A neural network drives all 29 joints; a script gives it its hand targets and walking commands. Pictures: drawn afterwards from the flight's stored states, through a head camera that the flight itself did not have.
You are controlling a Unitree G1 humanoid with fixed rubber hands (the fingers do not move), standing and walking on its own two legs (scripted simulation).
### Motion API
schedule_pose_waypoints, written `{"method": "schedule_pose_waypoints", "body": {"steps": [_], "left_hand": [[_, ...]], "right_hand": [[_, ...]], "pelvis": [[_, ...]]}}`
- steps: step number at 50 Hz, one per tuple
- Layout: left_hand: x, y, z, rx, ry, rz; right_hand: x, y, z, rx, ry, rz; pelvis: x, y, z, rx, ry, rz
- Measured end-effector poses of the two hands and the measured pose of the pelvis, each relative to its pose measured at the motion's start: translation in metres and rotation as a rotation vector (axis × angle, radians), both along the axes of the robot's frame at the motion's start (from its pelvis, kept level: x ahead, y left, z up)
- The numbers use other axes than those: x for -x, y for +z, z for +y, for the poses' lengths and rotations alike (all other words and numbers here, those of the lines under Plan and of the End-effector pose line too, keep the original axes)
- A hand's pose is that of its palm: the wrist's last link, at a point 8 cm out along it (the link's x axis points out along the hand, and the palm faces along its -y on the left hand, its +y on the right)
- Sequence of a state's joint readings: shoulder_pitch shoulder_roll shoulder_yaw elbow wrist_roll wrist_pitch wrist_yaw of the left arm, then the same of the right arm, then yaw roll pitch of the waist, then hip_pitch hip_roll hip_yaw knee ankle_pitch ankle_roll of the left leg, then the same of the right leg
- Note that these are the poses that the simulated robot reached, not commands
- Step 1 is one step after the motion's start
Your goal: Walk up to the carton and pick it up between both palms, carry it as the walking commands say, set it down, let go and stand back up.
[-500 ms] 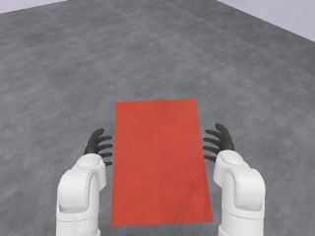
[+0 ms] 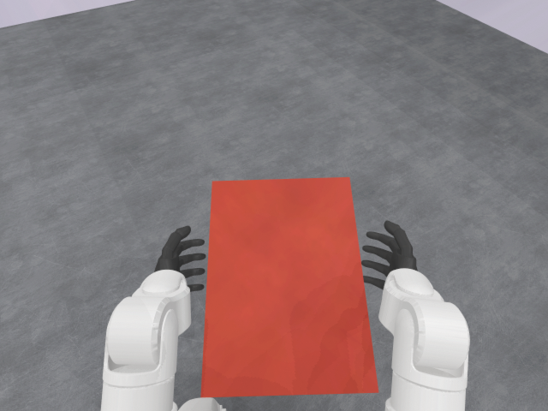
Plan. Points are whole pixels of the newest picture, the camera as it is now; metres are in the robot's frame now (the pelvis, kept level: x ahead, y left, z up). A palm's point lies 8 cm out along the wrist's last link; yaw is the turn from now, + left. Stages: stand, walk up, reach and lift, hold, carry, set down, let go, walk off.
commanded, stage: carry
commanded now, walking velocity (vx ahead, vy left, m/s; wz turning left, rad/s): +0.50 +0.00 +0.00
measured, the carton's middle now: (283, 283) +0.31 -0.01 -0.02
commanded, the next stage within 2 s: none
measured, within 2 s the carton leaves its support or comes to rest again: neither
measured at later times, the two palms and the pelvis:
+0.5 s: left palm (208, 118) +0.57 +0.14 +0.08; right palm (370, 125) +0.56 -0.15 +0.09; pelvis +0.30 +0.02 -0.01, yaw -3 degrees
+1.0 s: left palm (217, 70) +0.73 +0.15 +0.08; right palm (357, 71) +0.72 -0.14 +0.10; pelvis +0.46 +0.03 -0.01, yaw -3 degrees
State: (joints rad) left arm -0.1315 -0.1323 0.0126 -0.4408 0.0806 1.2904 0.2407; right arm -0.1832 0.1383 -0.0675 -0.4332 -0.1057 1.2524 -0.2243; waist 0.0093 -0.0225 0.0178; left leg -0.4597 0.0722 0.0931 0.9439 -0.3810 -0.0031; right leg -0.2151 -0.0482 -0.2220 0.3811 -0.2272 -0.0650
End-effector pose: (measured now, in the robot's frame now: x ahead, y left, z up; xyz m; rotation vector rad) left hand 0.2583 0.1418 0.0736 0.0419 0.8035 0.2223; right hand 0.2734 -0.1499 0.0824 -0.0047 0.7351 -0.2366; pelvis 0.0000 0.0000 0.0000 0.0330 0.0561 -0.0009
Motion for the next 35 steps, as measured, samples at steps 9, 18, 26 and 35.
{"method": "schedule_pose_waypoints", "body": {"steps": [9, 18, 26, 35], "left_hand": [[-0.129, 0.007, 0.006, 0.01, -0.061, -0.092], [-0.243, -0.005, 0.012, 0.021, -0.103, -0.004], [-0.327, 0.01, -0.001, -0.006, -0.076, -0.094], [-0.399, 0.009, -0.003, -0.004, -0.061, -0.066]], "right_hand": [[-0.111, 0.013, 0.006, 0.011, -0.062, -0.098], [-0.209, 0.003, 0.013, 0.028, -0.106, -0.004], [-0.3, 0.009, -0.001, -0.003, -0.078, -0.093], [-0.376, 0.012, -0.002, 0.013, -0.069, -0.067]], "pelvis": [[-0.122, -0.011, 0.022, -0.003, -0.028, -0.013], [-0.229, -0.006, 0.038, 0.033, -0.089, -0.002], [-0.315, -0.01, 0.019, 0.027, -0.051, -0.028], [-0.385, -0.007, 0.013, 0.038, -0.036, 0.0]]}}
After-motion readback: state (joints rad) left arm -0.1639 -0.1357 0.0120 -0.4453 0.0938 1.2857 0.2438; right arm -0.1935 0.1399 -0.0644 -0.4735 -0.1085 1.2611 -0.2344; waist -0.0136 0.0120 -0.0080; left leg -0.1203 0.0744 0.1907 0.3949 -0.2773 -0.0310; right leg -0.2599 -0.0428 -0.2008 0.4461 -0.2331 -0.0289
